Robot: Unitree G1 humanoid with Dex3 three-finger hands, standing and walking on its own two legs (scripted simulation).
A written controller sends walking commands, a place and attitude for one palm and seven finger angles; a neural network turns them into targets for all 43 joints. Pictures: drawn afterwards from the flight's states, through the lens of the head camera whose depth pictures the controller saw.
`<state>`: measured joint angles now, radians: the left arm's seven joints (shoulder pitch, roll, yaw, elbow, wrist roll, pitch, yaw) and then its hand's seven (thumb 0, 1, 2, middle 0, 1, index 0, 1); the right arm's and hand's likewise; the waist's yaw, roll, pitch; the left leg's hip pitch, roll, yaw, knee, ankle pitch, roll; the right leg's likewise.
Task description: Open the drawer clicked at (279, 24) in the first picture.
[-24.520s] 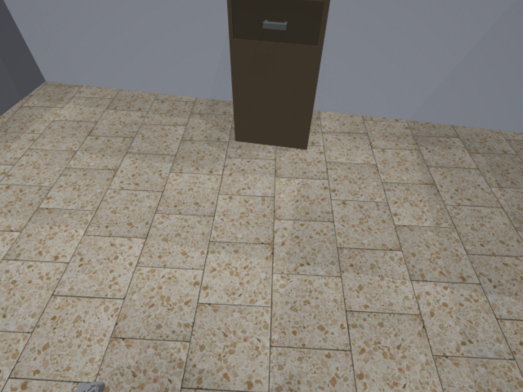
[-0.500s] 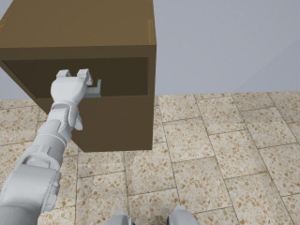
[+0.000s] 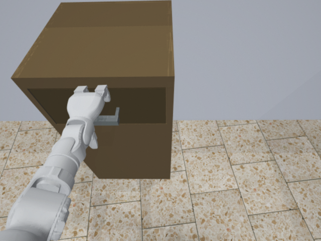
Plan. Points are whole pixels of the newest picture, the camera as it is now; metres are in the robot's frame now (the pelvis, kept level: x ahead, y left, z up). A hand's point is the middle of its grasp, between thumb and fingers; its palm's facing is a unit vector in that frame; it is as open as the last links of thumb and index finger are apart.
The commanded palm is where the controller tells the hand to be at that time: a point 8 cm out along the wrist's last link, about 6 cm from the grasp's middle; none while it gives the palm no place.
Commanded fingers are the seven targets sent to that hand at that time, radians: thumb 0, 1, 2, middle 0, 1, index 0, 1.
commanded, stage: re-aim the fingers above the handle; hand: left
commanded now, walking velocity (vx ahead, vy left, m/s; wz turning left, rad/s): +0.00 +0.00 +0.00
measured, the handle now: (103, 115) +0.49 +0.19 -0.03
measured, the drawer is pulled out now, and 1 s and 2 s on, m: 0.00 0.00 0.00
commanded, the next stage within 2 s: none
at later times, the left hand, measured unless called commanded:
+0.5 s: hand (91, 118) +0.43 +0.20 +0.03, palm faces -0.04 -0.03 -1.00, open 13.8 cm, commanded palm +0.41 +0.21 +0.08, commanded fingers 0.00 -0.50 0.30 -0.30 -1.20 -0.30 -1.20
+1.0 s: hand (91, 117) +0.44 +0.20 +0.03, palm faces -0.02 -0.02 -1.00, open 13.8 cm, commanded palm +0.42 +0.21 +0.08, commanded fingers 0.00 -0.50 0.30 -0.30 -1.20 -0.30 -1.20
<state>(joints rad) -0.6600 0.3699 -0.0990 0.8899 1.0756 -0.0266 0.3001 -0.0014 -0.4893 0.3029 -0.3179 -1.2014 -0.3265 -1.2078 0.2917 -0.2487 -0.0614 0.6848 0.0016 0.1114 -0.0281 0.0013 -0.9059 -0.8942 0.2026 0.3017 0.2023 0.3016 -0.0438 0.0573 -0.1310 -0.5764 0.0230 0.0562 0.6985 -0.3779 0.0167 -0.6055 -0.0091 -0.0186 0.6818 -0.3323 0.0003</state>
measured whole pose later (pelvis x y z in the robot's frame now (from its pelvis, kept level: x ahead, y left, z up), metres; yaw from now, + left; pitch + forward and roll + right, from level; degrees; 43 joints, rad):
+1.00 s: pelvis -0.02 +0.00 +0.00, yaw +0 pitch +16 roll +0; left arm -0.74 0.41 -0.06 0.99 1.10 -0.05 0.35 0.00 -0.49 0.30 -0.32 -1.20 -0.32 -1.20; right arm 0.32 -0.25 -0.06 0.72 0.00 0.08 -0.03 0.00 -0.91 -0.89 0.20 0.30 0.20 0.30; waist -0.08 0.05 -0.12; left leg -0.64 0.02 0.06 0.73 -0.36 0.02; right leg -0.67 -0.01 -0.01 0.71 -0.31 0.00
